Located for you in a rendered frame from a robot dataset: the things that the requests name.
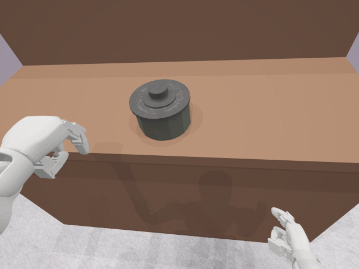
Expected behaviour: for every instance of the table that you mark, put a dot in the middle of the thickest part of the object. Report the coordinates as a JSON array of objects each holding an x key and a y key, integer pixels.
[{"x": 274, "y": 110}]

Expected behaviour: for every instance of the knob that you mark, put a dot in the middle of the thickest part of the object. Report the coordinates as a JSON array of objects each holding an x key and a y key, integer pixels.
[{"x": 158, "y": 90}]

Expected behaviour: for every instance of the lid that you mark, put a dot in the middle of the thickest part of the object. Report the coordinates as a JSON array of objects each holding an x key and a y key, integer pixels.
[{"x": 146, "y": 108}]

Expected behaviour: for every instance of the left robot forearm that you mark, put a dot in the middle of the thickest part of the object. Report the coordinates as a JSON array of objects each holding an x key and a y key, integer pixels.
[{"x": 15, "y": 170}]

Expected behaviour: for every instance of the robot left hand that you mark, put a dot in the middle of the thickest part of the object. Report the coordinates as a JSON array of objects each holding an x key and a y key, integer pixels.
[{"x": 37, "y": 136}]

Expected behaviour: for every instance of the right robot forearm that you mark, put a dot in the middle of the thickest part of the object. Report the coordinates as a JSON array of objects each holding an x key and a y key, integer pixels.
[{"x": 305, "y": 260}]

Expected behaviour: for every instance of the pot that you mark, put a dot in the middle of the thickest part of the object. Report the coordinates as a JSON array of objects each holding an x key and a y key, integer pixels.
[{"x": 166, "y": 129}]

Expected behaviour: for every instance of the robot right hand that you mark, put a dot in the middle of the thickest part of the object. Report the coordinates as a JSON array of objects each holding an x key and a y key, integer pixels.
[{"x": 286, "y": 242}]

